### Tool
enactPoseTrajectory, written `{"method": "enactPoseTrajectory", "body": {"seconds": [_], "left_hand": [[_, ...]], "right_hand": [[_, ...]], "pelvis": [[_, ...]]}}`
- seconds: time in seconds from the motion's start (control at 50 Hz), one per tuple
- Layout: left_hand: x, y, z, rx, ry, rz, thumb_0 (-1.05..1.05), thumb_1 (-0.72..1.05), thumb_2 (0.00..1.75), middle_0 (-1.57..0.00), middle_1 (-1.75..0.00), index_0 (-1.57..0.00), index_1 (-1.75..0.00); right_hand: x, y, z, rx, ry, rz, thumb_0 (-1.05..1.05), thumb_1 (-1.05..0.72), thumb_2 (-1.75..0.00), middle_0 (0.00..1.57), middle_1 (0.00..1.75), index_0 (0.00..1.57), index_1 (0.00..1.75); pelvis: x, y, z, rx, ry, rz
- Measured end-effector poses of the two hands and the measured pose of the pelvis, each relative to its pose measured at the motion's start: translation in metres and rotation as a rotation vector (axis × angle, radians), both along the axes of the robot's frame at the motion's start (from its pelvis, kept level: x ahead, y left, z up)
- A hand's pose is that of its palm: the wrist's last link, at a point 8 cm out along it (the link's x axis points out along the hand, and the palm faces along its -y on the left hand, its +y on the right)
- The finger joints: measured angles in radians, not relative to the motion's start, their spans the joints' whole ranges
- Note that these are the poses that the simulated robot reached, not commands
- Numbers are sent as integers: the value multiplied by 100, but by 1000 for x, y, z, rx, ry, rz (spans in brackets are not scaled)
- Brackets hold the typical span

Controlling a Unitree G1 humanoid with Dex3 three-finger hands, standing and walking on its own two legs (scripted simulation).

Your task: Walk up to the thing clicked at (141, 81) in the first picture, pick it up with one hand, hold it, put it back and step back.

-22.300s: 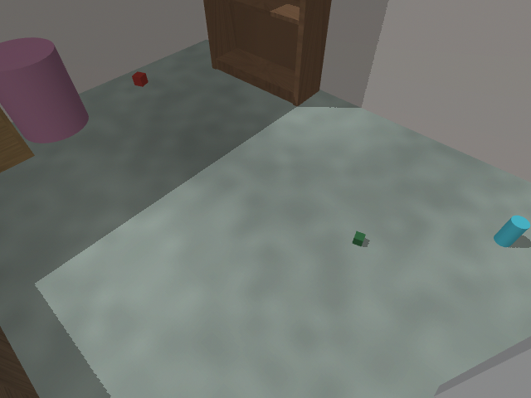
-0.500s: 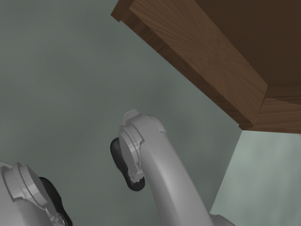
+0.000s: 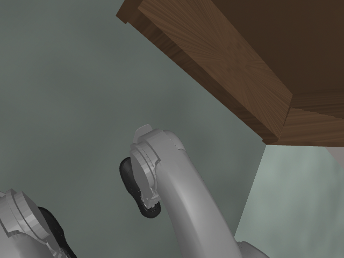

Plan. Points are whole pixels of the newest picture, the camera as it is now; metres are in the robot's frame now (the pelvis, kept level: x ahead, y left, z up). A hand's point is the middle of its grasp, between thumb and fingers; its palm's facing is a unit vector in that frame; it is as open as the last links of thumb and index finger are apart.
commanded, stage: rest palm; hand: left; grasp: from above
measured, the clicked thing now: out of the picture +0.47 +0.36 -0.30
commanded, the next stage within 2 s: none
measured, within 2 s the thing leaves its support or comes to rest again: neither
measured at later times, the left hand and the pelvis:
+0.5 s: hand out of the picture +0.46 +0.33 -0.27, palm faces -0.09 -0.41 -0.91, open 14.3 cm; pelvis +0.00 +0.00 +0.00, yaw -1 degrees
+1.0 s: hand out of the picture +0.46 +0.34 -0.27, palm faces -0.11 -0.41 -0.90, open 14.2 cm; pelvis +0.00 +0.00 +0.00, yaw -1 degrees
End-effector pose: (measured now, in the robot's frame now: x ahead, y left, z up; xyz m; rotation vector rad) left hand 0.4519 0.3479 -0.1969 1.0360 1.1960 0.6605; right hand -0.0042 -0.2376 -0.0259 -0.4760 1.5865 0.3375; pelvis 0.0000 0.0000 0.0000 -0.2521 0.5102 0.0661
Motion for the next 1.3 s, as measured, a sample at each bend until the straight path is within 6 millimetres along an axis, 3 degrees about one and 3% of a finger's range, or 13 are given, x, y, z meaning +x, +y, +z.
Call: {"method": "enactPoseTrajectory", "body": {"seconds": [0.5,1.3], "left_hand": [[8,-10,-13,-2,-14,-11,0,-56,103,-11,-94,-7,-99],[5,-2,-20,0,-1,-32,0,-52,102,-12,-92,-8,-97]], "right_hand": [[-1,0,9,-8,17,11,0,-91,-90,19,29,20,30],[10,0,9,-21,9,29,0,-90,-90,19,29,20,30]], "pelvis": [[0,0,0,-12,-1,-9],[3,2,1,-17,9,-11]]}}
